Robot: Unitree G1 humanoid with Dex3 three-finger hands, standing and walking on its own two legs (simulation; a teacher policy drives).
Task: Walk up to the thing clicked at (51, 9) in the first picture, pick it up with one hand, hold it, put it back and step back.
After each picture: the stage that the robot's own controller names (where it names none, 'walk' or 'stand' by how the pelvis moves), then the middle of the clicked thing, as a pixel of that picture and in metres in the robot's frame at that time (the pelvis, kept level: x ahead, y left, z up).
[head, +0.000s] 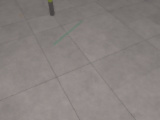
stand; (51, 7) +2.18 +0.53 -0.65
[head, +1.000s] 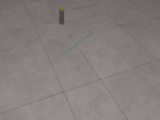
walk; (61, 16) +2.07 +0.27 -0.63
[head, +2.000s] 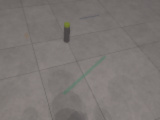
walk; (66, 32) +1.45 +0.16 -0.65
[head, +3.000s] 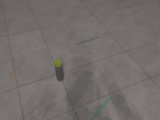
walk; (59, 70) +0.92 +0.22 -0.65
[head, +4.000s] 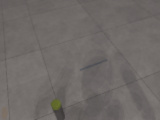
walk; (58, 111) +0.54 +0.24 -0.63
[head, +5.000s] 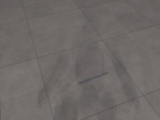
stand; out of the picture +0.37 +0.21 -0.65
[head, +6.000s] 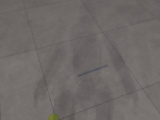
stand; out of the picture +0.38 +0.20 -0.65
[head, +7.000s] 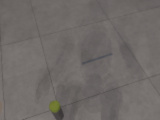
walk; (57, 111) +0.40 +0.23 -0.61
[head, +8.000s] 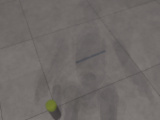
stand; (54, 110) +0.42 +0.25 -0.61
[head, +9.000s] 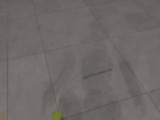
walk; out of the picture +0.45 +0.20 -0.65
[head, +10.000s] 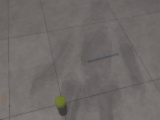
walk; (61, 106) +0.44 +0.16 -0.62
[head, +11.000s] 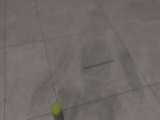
walk; (57, 114) +0.43 +0.20 -0.61
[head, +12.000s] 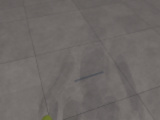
stand; out of the picture +0.43 +0.26 -0.66
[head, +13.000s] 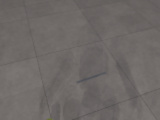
stand; out of the picture +0.40 +0.24 -0.66
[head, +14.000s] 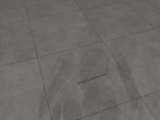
stand; out of the picture +0.40 +0.24 -0.66
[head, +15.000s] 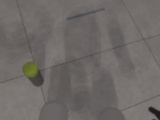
go down; (34, 75) +0.44 +0.27 -0.41
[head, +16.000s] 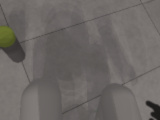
go down; (12, 47) +0.46 +0.32 -0.26
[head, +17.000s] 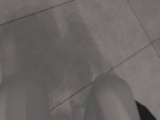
close in; out of the picture +0.42 +0.36 -0.18
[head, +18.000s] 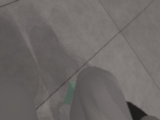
close; out of the picture +0.41 +0.37 -0.15
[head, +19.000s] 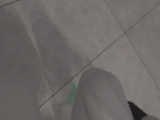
lift; out of the picture +0.38 +0.36 -0.16
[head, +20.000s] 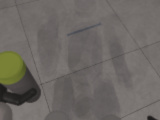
lift; (22, 82) +0.33 +0.21 +0.02
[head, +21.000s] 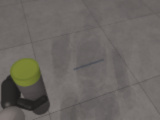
hold; (34, 91) +0.31 +0.18 +0.03
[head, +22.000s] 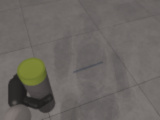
hold; (40, 89) +0.32 +0.16 +0.03
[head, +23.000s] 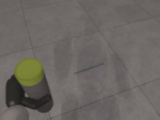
hold; (38, 90) +0.32 +0.17 +0.04
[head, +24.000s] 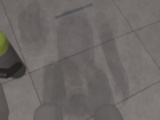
crouch; (6, 58) +0.41 +0.26 -0.04
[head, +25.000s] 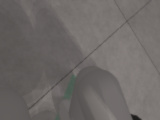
lower; out of the picture +0.40 +0.36 -0.17
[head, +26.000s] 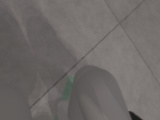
lower; out of the picture +0.40 +0.37 -0.16
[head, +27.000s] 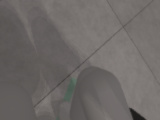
lower; out of the picture +0.39 +0.37 -0.16
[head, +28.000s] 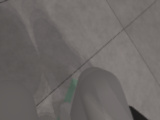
lower; out of the picture +0.38 +0.36 -0.16
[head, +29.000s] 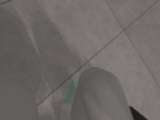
rest; out of the picture +0.38 +0.36 -0.16
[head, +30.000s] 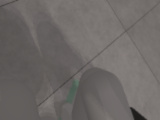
open; out of the picture +0.38 +0.37 -0.16
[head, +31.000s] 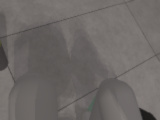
stand; out of the picture +0.40 +0.33 -0.19
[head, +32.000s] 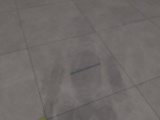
stand; out of the picture +0.38 +0.24 -0.58
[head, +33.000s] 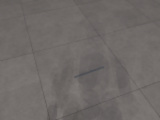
stand; out of the picture +0.38 +0.26 -0.60
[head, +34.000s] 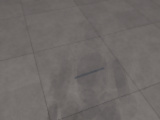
stand; out of the picture +0.38 +0.24 -0.60
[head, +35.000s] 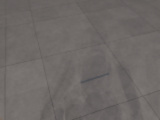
stand; out of the picture +0.40 +0.23 -0.65
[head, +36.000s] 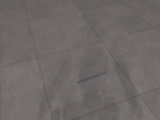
stand; out of the picture +0.37 +0.24 -0.66
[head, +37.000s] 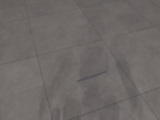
stand; out of the picture +0.36 +0.24 -0.66
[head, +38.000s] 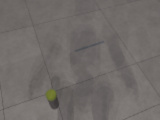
walk; (53, 100) +0.48 +0.21 -0.63
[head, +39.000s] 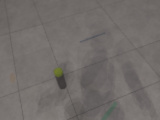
walk; (60, 79) +0.72 +0.26 -0.63
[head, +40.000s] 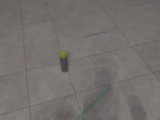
stand; (63, 62) +1.01 +0.23 -0.63
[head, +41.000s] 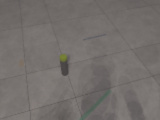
stand; (64, 65) +0.99 +0.21 -0.66
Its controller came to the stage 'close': yes
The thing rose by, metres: 0.67
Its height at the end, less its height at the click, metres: +0.00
